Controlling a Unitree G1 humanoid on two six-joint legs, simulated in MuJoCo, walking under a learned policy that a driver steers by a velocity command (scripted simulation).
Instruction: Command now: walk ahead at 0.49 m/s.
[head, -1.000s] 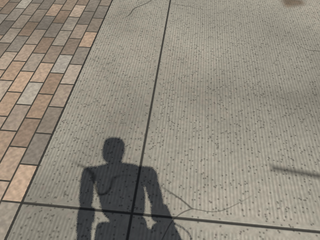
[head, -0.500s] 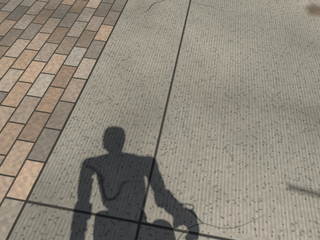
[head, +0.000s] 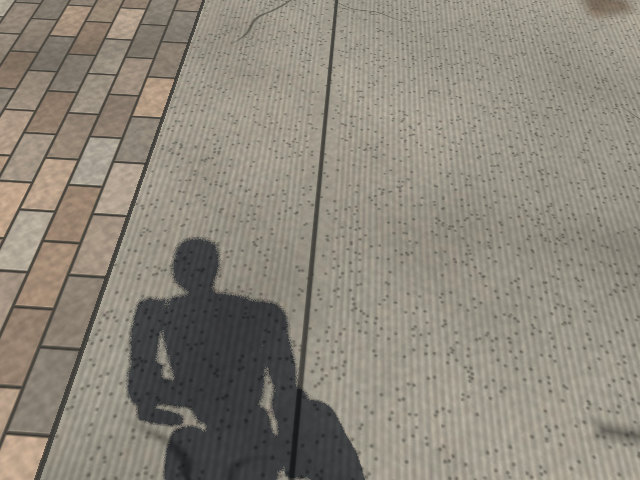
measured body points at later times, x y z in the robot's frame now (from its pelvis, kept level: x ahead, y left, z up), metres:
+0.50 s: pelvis +0.21 -0.02 +0.01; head +0.23 -0.02 +0.45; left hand +0.17 +0.20 -0.15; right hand +0.27 -0.23 -0.15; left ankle +0.27 +0.10 -0.72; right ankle +0.20 -0.08 -0.74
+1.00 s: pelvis +0.35 -0.04 +0.00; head +0.36 -0.06 +0.45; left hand +0.47 +0.20 -0.12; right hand +0.27 -0.27 -0.16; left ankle +0.26 +0.09 -0.73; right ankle +0.39 -0.13 -0.74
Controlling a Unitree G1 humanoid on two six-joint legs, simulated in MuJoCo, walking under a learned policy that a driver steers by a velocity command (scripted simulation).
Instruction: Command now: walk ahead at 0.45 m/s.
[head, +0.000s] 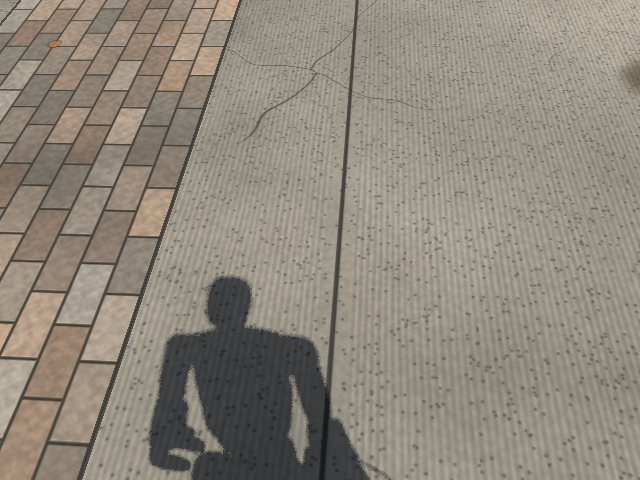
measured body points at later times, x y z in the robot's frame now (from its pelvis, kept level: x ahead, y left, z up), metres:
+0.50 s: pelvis +0.25 +0.01 -0.02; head +0.29 +0.01 +0.43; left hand +0.14 +0.23 -0.16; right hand +0.44 -0.21 -0.13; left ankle +0.37 +0.07 -0.74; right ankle +0.05 -0.09 -0.72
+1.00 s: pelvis +0.51 +0.01 +0.00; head +0.54 +0.01 +0.45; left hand +0.69 +0.21 -0.13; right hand +0.42 -0.22 -0.14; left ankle +0.37 +0.07 -0.73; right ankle +0.67 -0.10 -0.71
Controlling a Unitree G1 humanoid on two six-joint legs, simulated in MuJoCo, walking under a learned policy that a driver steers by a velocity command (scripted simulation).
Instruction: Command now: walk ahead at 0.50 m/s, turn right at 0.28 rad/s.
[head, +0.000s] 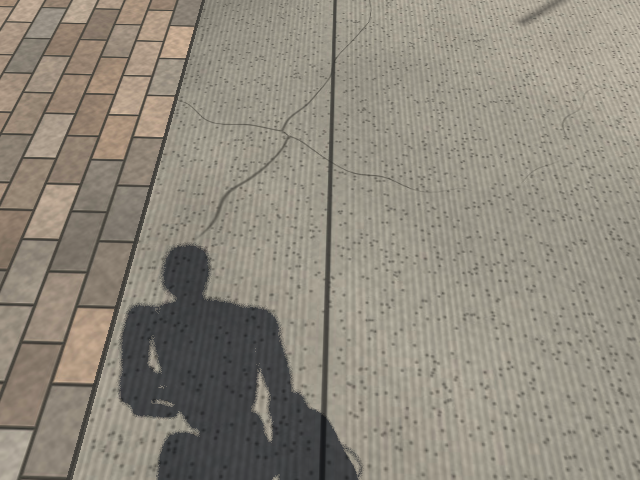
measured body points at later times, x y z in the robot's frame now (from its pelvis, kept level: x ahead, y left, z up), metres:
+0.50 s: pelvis +0.27 -0.04 +0.01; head +0.30 -0.06 +0.46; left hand +0.28 +0.23 -0.12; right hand +0.43 -0.31 -0.10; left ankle +0.47 +0.08 -0.68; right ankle +0.17 -0.08 -0.73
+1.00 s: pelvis +0.54 -0.07 +0.01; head +0.57 -0.07 +0.46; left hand +0.79 +0.09 -0.09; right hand +0.42 -0.31 -0.12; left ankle +0.52 +0.02 -0.73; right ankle +0.61 -0.25 -0.69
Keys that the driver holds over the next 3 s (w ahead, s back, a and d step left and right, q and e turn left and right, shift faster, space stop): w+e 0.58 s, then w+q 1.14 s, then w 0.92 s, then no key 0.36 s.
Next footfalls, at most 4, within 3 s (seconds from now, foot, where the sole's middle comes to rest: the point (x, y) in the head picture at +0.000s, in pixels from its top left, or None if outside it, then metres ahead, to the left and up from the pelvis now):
0.08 right None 0.21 -0.08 -0.77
0.64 left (314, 434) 0.55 0.01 -0.77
1.14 right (423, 359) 0.72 -0.25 -0.77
1.66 left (318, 266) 0.99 -0.02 -0.77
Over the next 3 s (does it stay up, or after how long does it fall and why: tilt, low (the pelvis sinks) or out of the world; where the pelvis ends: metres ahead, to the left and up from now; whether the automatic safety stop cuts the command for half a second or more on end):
stays up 1.49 0.09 0.01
